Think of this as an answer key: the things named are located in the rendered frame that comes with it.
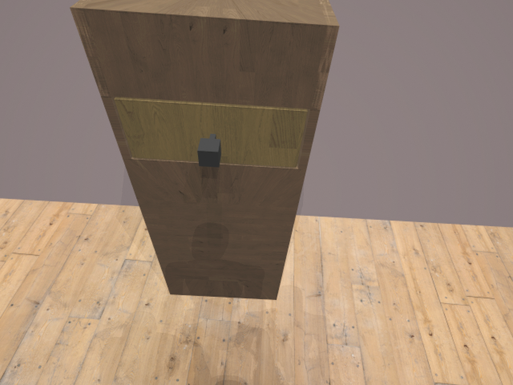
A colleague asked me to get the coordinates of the handle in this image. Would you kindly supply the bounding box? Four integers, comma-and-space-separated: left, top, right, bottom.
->
197, 134, 221, 168

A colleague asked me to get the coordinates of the drawer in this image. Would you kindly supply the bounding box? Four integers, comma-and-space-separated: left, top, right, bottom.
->
114, 97, 307, 167

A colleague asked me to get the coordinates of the cabinet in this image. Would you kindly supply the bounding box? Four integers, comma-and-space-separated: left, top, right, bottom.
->
70, 0, 339, 300

